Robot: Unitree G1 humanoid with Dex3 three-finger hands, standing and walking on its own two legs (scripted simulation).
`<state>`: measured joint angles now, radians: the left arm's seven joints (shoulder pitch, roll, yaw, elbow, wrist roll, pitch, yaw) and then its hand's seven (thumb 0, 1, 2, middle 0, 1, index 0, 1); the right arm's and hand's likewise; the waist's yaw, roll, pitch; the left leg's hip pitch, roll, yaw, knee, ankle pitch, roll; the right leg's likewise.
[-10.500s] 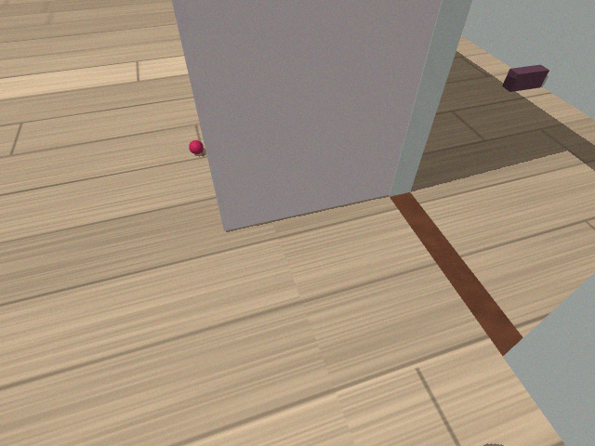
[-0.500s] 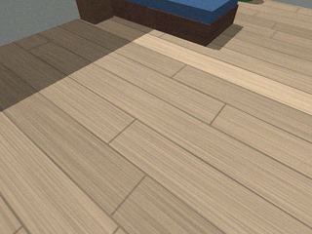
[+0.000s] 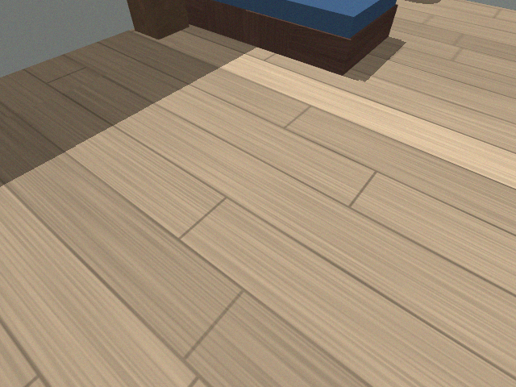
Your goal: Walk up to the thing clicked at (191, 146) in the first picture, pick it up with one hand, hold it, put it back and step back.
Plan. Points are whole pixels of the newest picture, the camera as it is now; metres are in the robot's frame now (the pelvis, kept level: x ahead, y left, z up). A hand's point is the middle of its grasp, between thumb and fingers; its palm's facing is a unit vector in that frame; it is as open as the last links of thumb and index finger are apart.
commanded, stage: stand
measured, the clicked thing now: out of the picture +0.22 -1.08 -0.74
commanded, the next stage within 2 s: walk up in 1.88 s
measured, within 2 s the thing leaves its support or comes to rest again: neither
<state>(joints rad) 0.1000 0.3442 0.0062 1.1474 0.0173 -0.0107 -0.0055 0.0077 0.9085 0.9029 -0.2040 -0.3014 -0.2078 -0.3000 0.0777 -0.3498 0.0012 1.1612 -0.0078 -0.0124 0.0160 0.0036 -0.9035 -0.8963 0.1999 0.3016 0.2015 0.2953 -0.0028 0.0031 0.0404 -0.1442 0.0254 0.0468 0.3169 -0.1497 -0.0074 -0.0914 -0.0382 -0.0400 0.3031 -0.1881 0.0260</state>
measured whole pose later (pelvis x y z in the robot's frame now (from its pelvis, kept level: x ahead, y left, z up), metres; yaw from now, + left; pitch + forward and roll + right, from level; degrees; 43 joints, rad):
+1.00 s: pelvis +0.01 +0.00 +0.00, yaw +0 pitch -2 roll +0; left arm 0.12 0.34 0.00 1.14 0.02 -0.01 0.00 0.01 0.91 0.90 -0.20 -0.30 -0.21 -0.30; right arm 0.10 -0.35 0.00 1.15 -0.01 -0.01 0.01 0.00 -0.90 -0.90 0.20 0.30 0.20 0.30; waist 0.00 0.01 0.05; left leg -0.12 0.03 0.04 0.31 -0.16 -0.01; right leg -0.07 -0.03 -0.04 0.29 -0.20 0.02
